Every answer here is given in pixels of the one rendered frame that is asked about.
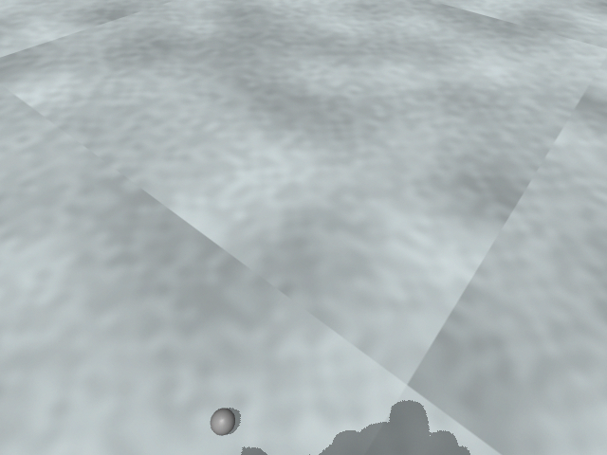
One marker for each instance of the ball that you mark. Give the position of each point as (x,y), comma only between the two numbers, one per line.
(222,421)

